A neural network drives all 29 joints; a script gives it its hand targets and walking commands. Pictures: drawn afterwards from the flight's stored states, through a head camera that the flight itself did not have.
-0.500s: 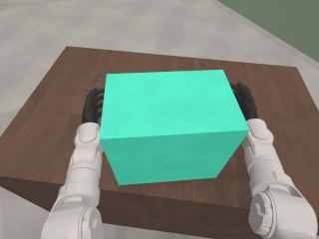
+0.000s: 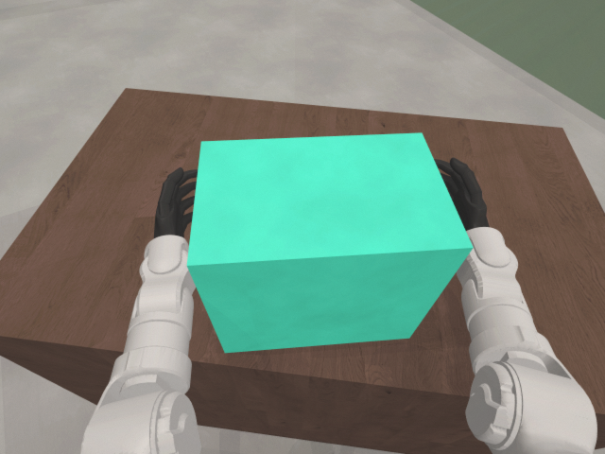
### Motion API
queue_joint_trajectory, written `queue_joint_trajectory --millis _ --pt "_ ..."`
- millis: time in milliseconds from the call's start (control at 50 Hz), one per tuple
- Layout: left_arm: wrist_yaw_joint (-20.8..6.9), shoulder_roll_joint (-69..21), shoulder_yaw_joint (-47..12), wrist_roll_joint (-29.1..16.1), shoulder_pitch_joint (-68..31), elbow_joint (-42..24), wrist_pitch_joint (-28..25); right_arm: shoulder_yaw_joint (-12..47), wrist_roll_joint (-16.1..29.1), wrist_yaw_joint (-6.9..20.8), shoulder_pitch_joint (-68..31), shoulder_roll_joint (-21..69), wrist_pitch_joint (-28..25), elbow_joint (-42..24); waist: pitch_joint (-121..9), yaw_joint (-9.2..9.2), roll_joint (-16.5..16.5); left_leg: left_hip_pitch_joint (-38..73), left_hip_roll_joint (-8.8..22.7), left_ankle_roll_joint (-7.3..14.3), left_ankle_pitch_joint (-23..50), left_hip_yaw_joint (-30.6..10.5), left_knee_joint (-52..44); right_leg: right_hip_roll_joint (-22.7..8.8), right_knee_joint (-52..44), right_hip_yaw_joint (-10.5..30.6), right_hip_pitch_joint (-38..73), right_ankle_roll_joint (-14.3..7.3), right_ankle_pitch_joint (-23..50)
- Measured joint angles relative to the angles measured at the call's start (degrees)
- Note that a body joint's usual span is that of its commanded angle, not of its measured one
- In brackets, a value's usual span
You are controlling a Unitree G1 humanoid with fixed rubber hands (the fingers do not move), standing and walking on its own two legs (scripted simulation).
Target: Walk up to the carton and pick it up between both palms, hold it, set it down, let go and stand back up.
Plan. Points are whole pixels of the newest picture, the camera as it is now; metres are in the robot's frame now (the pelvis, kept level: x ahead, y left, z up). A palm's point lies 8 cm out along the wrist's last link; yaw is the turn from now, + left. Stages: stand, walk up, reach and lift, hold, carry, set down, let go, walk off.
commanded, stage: set down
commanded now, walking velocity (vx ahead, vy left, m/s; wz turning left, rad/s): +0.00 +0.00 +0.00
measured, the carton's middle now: (316, 250) +0.42 +0.02 +0.02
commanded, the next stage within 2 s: none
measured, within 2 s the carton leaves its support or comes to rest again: neither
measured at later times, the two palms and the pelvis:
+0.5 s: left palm (184, 242) +0.40 +0.21 +0.03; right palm (458, 230) +0.45 -0.18 +0.05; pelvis +0.00 +0.00 -0.01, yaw +0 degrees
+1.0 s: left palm (179, 252) +0.38 +0.21 +0.03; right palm (497, 230) +0.44 -0.23 +0.06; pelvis -0.02 -0.01 -0.01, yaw +0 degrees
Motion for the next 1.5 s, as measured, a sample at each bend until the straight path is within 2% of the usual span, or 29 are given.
queue_joint_trajectory --millis 200,280,400,540,640,860,1020,1280,1500 --pt "-0.21 -0.07 0.44 0.34 0.0 0.37 -0.59 -0.36 -0.46 0.11 -0.02 0.05 0.3 0.03 0.0 0.0 0.0 0.08 0.01 0.01 -0.06 0.03 0.0 0.0 0.13 0.0 0.01 0.0 -0.11" --pt "1.16 0.59 -1.0 -1.26 0.0 2.67 -0.81 3.96 0.3 -0.42 -0.04 -2.06 1.08 2.03 0.01 0.07 0.0 0.07 0.01 0.01 -0.1 0.04 0.0 -0.01 0.13 0.0 0.01 0.0 -0.14" --pt "5.51 3.53 -8.5 -9.69 -1.9 8.93 -2.63 16.68 10.94 -2.47 -1.55 -7.23 1.73 7.2 -0.31 0.8 0.01 -2.86 0.01 0.01 -0.2 0.06 1.14 -0.01 1.29 0.0 -2.96 0.0 -0.24" --pt "6.47 6.25 -13.95 -16.96 -6.03 18.91 -8.64 27.23 21.52 -3.84 -3.83 -10.78 0.06 9.68 -4.08 1.62 0.01 -11.21 0.02 -0.07 -0.42 0.08 3.98 -0.01 4.07 0.0 -11.31 0.0 -0.39" --pt "6.43 6.98 -16.01 -19.35 -6.5 21.46 -11.1 31.41 26.14 -3.98 -5.27 -12.54 -1.67 10.9 -5.51 2.01 0.0 -14.39 0.03 -0.24 -0.76 0.09 5.49 -0.01 5.84 0.0 -14.64 0.0 -0.86" --pt "5.27 8.69 -17.15 -20.75 -6.5 21.54 -11.44 36.41 32.99 -3.97 -5.75 -17.7 -2.23 11.78 -5.72 2.1 0.12 -15.36 0.06 -0.42 -0.82 0.12 6.67 0.0 7.93 0.0 -16.05 -0.03 -1.37" --pt "4.31 8.82 -17.17 -20.76 -6.16 21.56 -10.26 38.38 35.42 -3.47 -5.51 -19.05 -2.12 11.78 -5.73 2.1 0.17 -14.85 0.09 -0.57 -0.3 0.14 6.85 0.04 8.74 0.0 -15.87 -0.26 -1.19" --pt "4.03 8.81 -17.59 -20.75 0.38 21.08 -9.13 38.45 35.63 -3.0 1.08 -18.66 -1.35 11.8 -5.76 2.1 0.38 -9.14 0.27 -0.67 -0.17 0.16 6.85 0.21 8.86 0.0 -10.24 -0.44 -1.05" --pt "4.36 8.82 -20.03 -20.78 1.2 21.0 -7.49 38.45 35.63 -1.36 4.19 -19.1 0.51 11.79 -3.07 2.1 0.38 -3.47 0.27 -0.7 -0.14 0.2 6.85 0.22 9.86 0.0 -5.07 -0.75 -1.56"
